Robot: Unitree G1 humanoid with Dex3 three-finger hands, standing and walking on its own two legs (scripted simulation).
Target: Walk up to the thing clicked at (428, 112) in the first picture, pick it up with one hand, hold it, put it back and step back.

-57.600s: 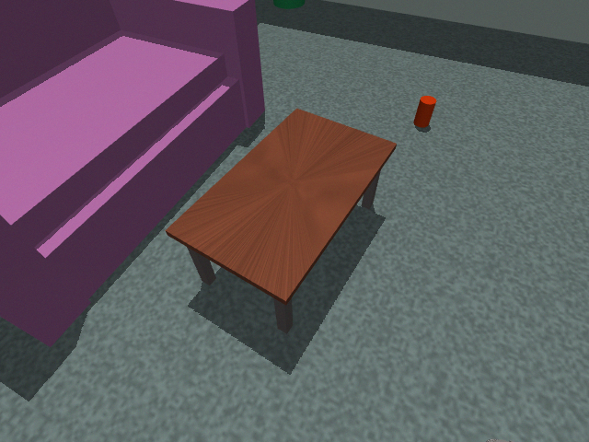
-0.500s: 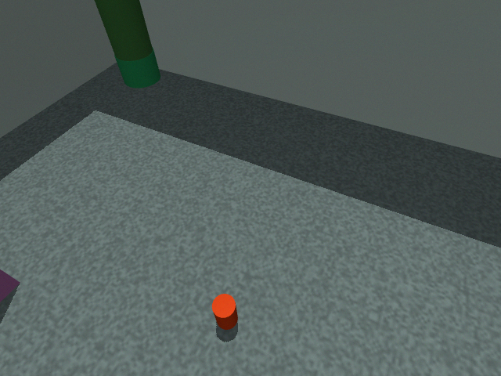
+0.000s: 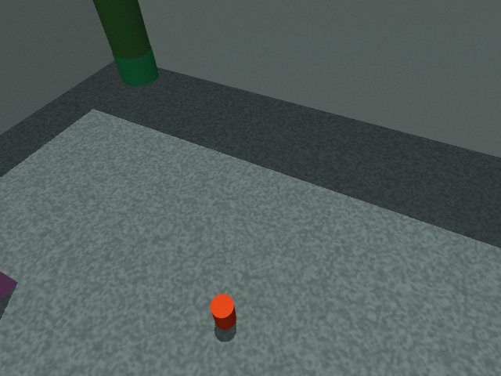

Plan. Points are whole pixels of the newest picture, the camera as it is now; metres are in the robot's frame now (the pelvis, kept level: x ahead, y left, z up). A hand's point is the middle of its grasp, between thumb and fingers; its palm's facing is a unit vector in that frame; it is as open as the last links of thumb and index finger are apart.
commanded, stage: stand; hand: left
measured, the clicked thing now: (223, 312) +0.42 +0.13 -0.71
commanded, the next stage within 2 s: go down in 0.46 s
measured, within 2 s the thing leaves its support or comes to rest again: neither
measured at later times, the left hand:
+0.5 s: hand out of the picture +0.08 +0.25 -0.16, palm faces +0.00 -0.94 -0.34, open 7.4 cm
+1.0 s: hand (129, 362) +0.16 +0.25 -0.17, palm faces +0.05 -0.94 -0.33, open 14.7 cm
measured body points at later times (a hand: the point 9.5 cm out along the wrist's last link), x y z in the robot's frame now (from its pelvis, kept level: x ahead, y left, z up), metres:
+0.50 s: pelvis +0.01 +0.00 +0.00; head +0.02 -0.01 +0.45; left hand +0.08 +0.29 -0.13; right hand +0.08 -0.30 -0.14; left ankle +0.01 +0.14 -0.75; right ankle -0.01 -0.13 -0.75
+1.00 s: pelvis +0.00 +0.01 -0.03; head +0.06 +0.01 +0.41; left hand +0.16 +0.30 -0.15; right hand +0.10 -0.26 -0.14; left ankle +0.01 +0.14 -0.75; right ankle -0.01 -0.13 -0.75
